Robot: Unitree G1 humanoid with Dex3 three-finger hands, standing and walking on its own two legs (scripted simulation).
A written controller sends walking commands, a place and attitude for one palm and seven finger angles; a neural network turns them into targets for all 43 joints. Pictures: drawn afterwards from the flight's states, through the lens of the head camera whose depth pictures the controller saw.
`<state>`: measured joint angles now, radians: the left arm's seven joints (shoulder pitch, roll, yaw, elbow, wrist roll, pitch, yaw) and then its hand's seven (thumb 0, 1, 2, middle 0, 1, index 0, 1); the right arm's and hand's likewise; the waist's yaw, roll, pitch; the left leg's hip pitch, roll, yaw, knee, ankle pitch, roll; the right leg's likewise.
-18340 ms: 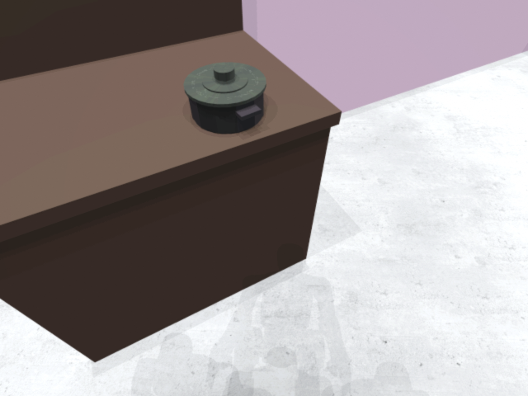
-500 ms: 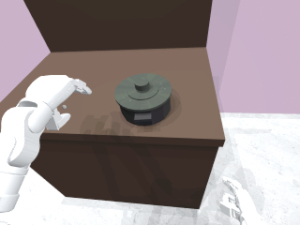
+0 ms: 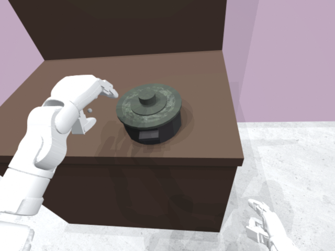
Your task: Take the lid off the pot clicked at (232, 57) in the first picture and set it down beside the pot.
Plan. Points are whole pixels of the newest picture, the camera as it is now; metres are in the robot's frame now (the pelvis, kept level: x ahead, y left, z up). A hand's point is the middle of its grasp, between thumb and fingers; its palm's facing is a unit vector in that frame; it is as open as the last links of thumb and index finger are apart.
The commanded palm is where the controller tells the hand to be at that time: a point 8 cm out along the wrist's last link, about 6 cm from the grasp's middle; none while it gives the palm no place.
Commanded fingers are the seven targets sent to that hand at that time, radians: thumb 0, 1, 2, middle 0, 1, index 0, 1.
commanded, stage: move the open hand above the knob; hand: left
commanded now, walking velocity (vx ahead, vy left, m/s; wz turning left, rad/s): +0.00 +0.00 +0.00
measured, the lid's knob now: (147, 96) +0.49 +0.11 +0.12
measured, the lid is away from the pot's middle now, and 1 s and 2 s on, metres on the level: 0.00 0.00 0.00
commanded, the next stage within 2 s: none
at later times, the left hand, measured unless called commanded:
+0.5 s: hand (113, 96) +0.40 +0.16 +0.19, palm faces -0.10 -0.06 -0.99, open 9.7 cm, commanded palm +0.38 +0.16 +0.26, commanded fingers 0.00 -0.32 1.59 -0.88 -0.08 -0.88 -0.08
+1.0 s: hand (140, 82) +0.45 +0.11 +0.19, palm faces -0.13 -0.04 -0.99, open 9.7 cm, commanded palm +0.43 +0.11 +0.26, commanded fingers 0.00 -0.32 1.59 -0.88 -0.08 -0.88 -0.08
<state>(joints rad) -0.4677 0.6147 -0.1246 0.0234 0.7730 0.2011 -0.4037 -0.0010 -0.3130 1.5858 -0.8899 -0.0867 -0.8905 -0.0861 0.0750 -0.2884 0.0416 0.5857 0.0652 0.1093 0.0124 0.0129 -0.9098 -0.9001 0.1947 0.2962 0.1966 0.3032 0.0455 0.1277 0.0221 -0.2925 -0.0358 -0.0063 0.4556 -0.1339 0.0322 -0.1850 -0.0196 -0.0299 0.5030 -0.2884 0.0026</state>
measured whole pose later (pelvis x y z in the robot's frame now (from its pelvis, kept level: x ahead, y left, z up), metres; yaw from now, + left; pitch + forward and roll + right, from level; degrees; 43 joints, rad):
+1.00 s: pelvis +0.02 -0.01 +0.00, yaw +0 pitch +2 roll +1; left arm -0.88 0.42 -0.34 0.43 0.83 0.34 -0.36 0.00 -0.31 1.59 -0.89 -0.09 -0.89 -0.09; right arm 0.10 -0.28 0.03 0.64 0.08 0.16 0.03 0.01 -0.91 -0.90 0.19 0.30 0.20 0.30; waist -0.01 0.11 -0.02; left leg -0.33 -0.04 0.00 0.47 -0.17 0.02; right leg -0.23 -0.03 -0.03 0.54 -0.33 -0.01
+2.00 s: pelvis +0.03 -0.01 +0.00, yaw +0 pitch +2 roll +1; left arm -0.88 0.40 -0.34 0.42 0.83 0.35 -0.37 0.00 -0.31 1.59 -0.89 -0.09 -0.89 -0.09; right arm 0.07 -0.27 0.04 0.63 0.09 0.19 0.05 0.01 -0.91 -0.90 0.19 0.30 0.20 0.30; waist 0.00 0.11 -0.03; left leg -0.33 -0.05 -0.01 0.47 -0.18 0.03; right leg -0.22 -0.03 -0.03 0.53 -0.34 -0.01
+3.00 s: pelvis +0.03 -0.01 +0.00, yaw +0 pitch +2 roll +1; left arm -0.81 0.40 -0.35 0.47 0.81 0.34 -0.38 0.00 -0.31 1.59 -0.89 -0.09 -0.89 -0.09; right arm 0.11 -0.28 0.03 0.64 0.09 0.18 0.03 0.01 -0.91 -0.90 0.19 0.30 0.19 0.30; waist -0.02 0.10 -0.01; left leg -0.33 -0.04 -0.01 0.48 -0.18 0.02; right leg -0.21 -0.02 -0.04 0.52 -0.34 -0.01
